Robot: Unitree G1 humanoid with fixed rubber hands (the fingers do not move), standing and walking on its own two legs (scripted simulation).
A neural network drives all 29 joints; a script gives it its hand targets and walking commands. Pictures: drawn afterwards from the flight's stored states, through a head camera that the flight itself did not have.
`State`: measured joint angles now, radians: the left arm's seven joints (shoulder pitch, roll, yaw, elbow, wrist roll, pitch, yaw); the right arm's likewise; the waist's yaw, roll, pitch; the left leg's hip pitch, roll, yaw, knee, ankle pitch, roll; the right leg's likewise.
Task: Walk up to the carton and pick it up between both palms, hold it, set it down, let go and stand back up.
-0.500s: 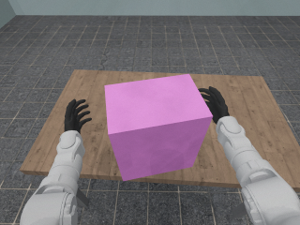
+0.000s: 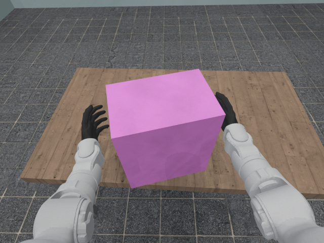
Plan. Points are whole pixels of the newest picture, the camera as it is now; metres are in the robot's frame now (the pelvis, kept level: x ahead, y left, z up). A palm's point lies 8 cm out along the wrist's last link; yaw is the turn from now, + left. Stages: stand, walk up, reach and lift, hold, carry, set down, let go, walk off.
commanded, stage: reach and lift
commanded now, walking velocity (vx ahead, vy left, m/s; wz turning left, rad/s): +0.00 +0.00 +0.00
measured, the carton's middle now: (162, 133) +0.41 +0.03 +0.00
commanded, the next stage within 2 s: none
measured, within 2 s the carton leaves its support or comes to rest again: leaves its support in 1.26 s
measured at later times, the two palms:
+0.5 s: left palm (95, 135) +0.37 +0.20 +0.04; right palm (225, 122) +0.41 -0.14 +0.06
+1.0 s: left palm (93, 136) +0.37 +0.21 +0.04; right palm (221, 121) +0.41 -0.13 +0.06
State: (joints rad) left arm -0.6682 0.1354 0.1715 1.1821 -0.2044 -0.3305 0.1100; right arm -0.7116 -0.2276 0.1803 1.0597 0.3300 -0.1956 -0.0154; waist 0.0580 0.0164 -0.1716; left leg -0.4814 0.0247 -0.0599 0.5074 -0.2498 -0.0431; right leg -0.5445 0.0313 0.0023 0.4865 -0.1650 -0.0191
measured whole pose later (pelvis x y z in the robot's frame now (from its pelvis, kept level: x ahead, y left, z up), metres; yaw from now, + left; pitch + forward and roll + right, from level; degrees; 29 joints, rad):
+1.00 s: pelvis +0.01 +0.01 +0.00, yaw +0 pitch +12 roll +0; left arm -0.63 0.09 0.18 1.15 -0.12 -0.37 0.16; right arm -0.72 -0.16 0.07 1.11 0.16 -0.23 -0.06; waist 0.06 0.02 -0.17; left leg -0.46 0.02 -0.06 0.51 -0.26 -0.04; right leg -0.52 0.03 0.00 0.47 -0.17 -0.02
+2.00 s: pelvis +0.01 +0.02 +0.02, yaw +0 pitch +1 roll -2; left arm -0.63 0.07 0.20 0.86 0.06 0.03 0.18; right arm -0.57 -0.13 0.00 0.89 0.07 -0.03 -0.10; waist 0.06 0.04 -0.11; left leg -0.17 0.03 -0.06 0.38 -0.23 -0.03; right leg -0.17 0.03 0.00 0.24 -0.09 -0.01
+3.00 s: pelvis +0.01 +0.02 +0.02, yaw +1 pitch -5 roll -1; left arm -0.68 0.08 0.28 0.35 0.28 0.60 -0.01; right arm -0.61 -0.06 -0.08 0.51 0.07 0.30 -0.13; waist 0.00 -0.02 -0.05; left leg -0.03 0.02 -0.06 0.32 -0.21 -0.02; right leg -0.03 0.02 0.00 0.18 -0.07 0.00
